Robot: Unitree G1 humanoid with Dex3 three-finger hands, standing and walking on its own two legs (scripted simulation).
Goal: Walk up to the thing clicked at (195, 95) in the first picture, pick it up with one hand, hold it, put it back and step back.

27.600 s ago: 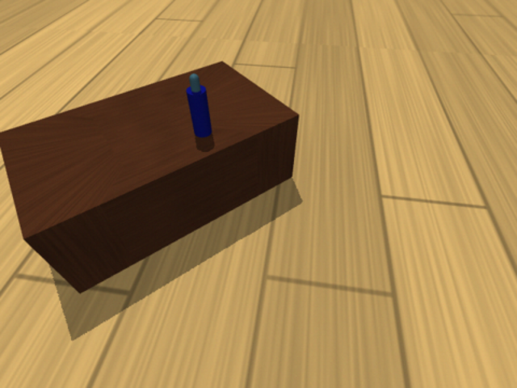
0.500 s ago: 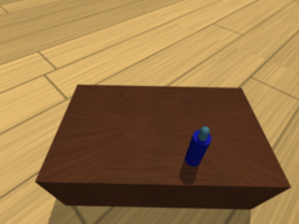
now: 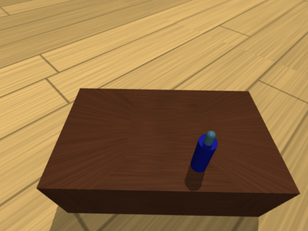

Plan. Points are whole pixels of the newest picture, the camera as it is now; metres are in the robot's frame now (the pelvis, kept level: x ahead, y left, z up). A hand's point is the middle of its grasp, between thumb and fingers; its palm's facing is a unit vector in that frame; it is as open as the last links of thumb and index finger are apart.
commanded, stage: stand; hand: right
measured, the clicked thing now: (204, 150) +0.48 -0.20 -0.23
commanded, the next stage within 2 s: step back in 0.06 s
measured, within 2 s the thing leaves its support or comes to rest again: neither
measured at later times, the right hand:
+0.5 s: hand out of the picture +0.03 -0.27 -0.17, palm faces -0.02 +0.92 -0.40, open 7.4 cm
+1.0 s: hand out of the picture -0.07 -0.21 -0.17, palm faces +0.05 +0.91 -0.41, open 7.4 cm
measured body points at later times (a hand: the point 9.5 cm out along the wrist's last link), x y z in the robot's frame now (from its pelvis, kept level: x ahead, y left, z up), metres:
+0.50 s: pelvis -0.07 +0.01 -0.02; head +0.00 +0.01 +0.42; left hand +0.04 +0.32 -0.14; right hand +0.03 -0.32 -0.14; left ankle -0.13 +0.13 -0.70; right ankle -0.01 -0.13 -0.75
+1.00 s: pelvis -0.16 +0.06 -0.02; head -0.09 +0.07 +0.42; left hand -0.04 +0.37 -0.15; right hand -0.08 -0.26 -0.14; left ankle -0.14 +0.14 -0.75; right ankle -0.17 -0.05 -0.75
